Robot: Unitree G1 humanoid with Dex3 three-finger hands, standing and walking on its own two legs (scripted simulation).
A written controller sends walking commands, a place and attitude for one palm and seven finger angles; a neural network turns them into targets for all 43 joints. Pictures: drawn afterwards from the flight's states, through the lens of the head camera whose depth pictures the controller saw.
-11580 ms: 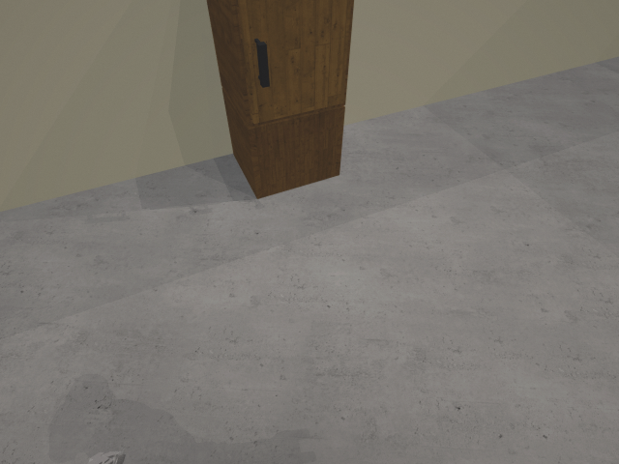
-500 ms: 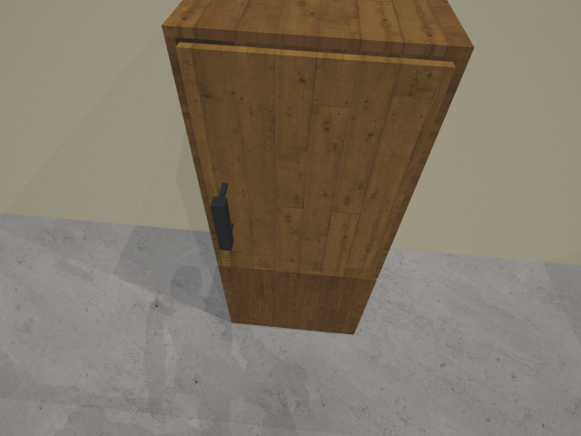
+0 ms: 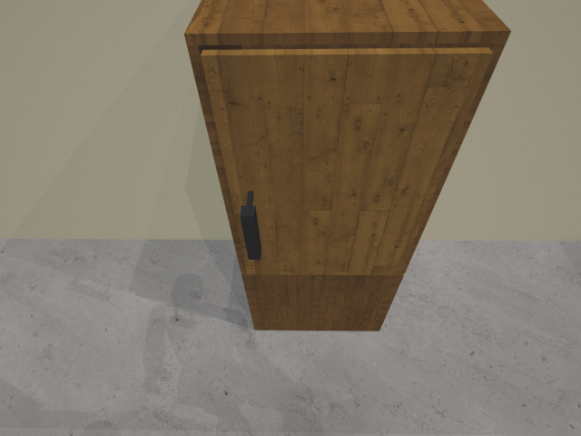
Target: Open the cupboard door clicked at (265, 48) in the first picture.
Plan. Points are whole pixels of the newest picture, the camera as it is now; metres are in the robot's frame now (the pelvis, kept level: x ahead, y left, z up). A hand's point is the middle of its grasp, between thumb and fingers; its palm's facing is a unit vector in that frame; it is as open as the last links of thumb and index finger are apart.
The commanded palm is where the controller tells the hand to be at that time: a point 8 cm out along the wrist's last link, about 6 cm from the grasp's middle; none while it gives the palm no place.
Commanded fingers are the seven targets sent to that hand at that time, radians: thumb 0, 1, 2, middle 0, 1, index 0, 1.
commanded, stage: come to a stop and stand still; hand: left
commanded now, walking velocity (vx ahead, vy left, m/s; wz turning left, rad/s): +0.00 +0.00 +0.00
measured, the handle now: (252, 225) +0.52 +0.12 -0.10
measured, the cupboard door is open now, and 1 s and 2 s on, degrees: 0 0 0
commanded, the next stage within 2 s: look again from close up in 0.30 s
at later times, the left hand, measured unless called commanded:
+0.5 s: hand out of the picture +0.07 +0.20 -0.17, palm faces -0.01 -0.97 -0.25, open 7.3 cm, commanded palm none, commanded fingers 0.00 0.90 0.90 -0.20 -0.30 -0.20 -0.30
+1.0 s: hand out of the picture +0.09 +0.17 -0.16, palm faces +0.09 -0.96 -0.26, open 7.4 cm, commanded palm +0.12 +0.22 -0.07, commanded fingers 0.00 0.83 0.87 -0.20 -0.34 -0.20 -0.34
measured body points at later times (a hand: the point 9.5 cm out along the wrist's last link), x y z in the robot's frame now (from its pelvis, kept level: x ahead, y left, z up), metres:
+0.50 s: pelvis +0.02 +0.00 +0.00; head +0.05 +0.00 +0.45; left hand +0.07 +0.25 -0.15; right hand +0.07 -0.26 -0.14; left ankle -0.03 +0.05 -0.74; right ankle -0.01 -0.16 -0.74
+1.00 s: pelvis +0.02 -0.04 +0.00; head +0.05 -0.03 +0.45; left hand +0.08 +0.22 -0.14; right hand +0.09 -0.29 -0.14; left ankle -0.03 +0.05 -0.74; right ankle -0.01 -0.16 -0.74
